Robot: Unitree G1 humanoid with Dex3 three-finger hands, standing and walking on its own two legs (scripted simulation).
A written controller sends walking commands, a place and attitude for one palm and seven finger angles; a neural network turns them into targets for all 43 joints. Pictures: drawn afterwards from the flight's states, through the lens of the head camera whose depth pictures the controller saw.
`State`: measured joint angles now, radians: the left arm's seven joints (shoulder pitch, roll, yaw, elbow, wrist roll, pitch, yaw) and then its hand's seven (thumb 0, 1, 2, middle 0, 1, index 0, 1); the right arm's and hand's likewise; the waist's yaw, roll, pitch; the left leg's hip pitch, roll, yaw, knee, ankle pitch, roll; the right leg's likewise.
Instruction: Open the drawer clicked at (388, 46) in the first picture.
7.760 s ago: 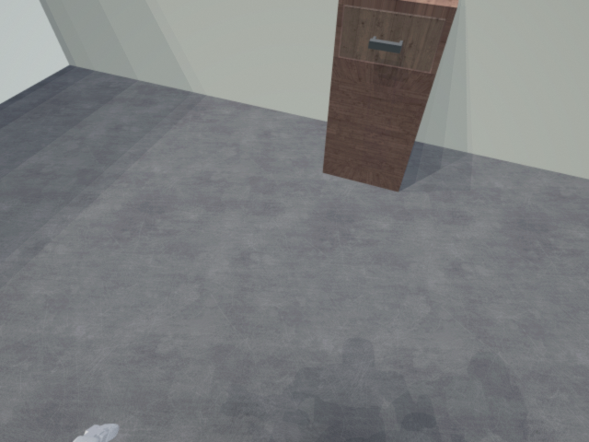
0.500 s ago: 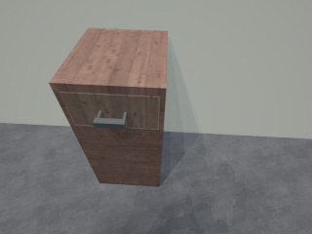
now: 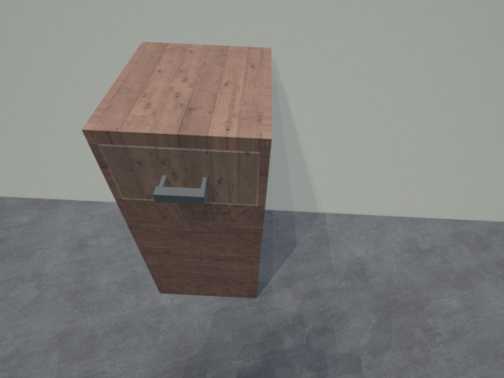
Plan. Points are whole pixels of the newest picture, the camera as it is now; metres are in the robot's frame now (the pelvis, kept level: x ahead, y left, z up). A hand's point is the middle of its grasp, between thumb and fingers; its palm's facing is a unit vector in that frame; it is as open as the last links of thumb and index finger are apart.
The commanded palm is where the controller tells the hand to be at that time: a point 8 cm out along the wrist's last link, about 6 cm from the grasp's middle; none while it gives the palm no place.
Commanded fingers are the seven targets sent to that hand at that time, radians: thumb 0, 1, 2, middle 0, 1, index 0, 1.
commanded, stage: come to a stop and stand still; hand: left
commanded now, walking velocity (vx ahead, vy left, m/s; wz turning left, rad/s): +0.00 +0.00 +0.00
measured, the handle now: (182, 187) +0.52 +0.20 -0.06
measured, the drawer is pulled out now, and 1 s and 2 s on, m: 0.00 0.00 0.00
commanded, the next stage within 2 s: look again from close up in 0.18 s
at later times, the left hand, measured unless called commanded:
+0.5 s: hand out of the picture +0.01 +0.17 -0.18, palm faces +0.04 -0.98 -0.17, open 7.4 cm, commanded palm none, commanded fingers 0.00 0.90 0.90 -0.20 -0.30 -0.20 -0.30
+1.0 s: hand out of the picture +0.05 +0.21 -0.13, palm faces -0.04 -0.90 -0.43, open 7.3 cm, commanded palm +0.11 +0.23 -0.05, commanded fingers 0.00 0.74 0.83 -0.21 -0.41 -0.21 -0.41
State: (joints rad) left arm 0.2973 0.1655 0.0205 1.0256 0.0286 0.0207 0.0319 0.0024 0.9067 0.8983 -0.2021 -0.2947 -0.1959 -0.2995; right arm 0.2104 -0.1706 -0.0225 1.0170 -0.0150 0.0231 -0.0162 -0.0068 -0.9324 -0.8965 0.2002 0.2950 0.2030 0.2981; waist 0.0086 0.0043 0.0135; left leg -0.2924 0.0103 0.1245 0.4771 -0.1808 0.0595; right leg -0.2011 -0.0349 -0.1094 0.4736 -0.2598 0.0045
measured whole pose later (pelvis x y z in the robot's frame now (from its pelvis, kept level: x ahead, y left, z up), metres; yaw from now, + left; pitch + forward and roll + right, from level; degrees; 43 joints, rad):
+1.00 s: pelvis +0.00 +0.01 -0.01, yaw +1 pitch -1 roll +1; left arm 0.57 0.25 -0.09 0.33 0.15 0.12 0.19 0.06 0.94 0.89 -0.21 -0.31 -0.20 -0.31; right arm 0.37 -0.18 0.03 0.87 0.07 -0.19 -0.07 0.02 -0.93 -0.90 0.20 0.30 0.20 0.30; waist 0.01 -0.02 0.00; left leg -0.32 -0.03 0.13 0.52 -0.20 0.07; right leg -0.29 -0.04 -0.06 0.64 -0.36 -0.02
